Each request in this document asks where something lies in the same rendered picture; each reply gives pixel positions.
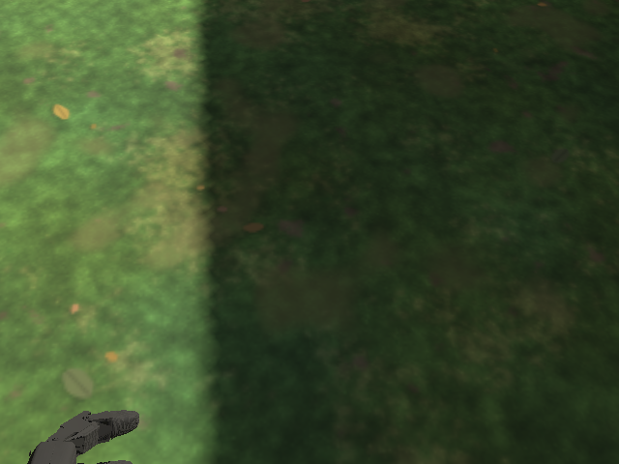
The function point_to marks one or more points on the robot left hand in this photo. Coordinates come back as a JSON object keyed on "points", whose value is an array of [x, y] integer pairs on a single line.
{"points": [[81, 433]]}

